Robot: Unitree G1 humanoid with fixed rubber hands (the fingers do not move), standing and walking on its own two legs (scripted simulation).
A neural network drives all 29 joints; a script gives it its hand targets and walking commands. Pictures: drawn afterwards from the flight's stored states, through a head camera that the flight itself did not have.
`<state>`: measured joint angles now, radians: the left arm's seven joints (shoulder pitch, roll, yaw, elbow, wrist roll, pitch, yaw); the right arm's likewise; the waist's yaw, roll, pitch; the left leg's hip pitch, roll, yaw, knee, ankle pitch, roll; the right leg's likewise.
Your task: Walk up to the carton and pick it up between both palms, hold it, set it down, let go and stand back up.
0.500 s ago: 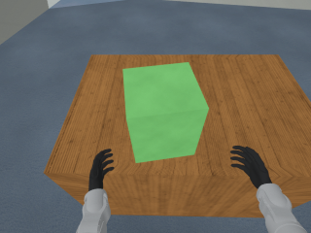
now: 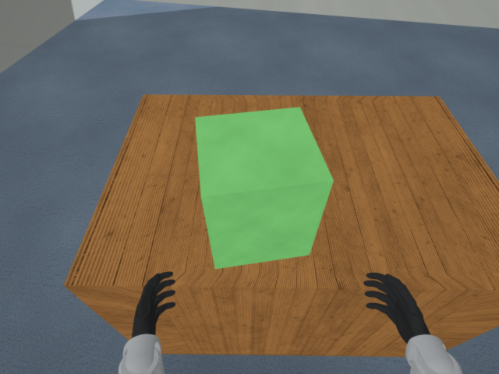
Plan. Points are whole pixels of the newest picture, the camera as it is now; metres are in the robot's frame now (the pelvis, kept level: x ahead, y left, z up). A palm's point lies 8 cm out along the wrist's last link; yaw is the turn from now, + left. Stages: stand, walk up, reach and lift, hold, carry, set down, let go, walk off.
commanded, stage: set down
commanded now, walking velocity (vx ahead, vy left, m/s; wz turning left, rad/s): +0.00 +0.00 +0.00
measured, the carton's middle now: (256, 190) +0.46 +0.03 -0.01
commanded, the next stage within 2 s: let go in 0.96 s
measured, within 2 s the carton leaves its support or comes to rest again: neither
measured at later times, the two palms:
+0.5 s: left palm (125, 346) +0.17 +0.23 -0.06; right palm (396, 349) +0.18 -0.20 -0.06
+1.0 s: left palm (115, 355) +0.16 +0.25 -0.08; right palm (398, 363) +0.16 -0.20 -0.07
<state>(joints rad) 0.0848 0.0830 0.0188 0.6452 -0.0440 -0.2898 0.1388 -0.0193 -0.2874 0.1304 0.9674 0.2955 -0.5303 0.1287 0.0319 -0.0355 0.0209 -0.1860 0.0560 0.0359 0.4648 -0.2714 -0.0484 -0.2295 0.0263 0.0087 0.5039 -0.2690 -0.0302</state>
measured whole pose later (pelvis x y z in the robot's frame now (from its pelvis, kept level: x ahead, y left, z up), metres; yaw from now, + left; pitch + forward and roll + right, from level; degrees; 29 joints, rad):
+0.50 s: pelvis +0.01 +0.02 +0.01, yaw -1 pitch -3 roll +0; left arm 0.21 0.14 -0.01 0.52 -0.02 -0.04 0.09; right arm 0.14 -0.21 0.01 0.81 0.09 -0.32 0.08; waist 0.03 -0.02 0.05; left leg -0.06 0.04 0.05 0.36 -0.24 -0.02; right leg -0.09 0.01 0.03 0.35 -0.21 0.00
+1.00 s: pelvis +0.01 +0.02 +0.01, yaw +0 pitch -4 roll +0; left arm 0.21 0.21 0.00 0.51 -0.01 0.11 0.02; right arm 0.17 -0.17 -0.03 0.76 -0.01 -0.23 0.02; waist 0.02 -0.02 0.08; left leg -0.06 0.04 0.04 0.37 -0.25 -0.02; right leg -0.07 0.01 0.01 0.35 -0.21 0.00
